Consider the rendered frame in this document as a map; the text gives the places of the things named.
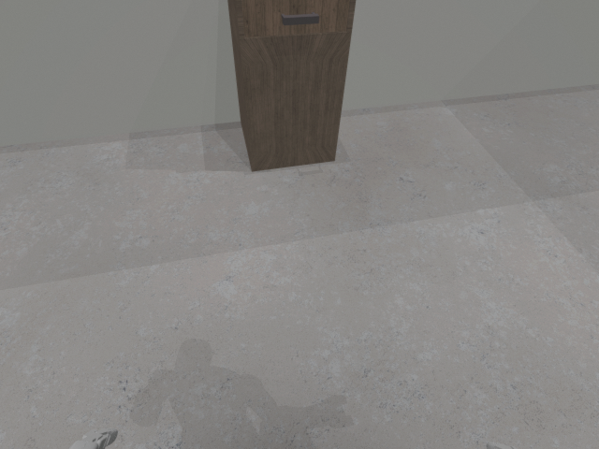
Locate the robot left hand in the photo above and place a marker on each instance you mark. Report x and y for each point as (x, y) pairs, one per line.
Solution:
(96, 439)

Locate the handle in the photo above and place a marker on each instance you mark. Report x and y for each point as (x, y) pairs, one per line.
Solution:
(300, 19)

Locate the drawer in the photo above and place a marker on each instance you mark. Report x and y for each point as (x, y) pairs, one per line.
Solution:
(264, 17)

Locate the cabinet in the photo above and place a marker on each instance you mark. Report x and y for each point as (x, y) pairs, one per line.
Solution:
(290, 90)

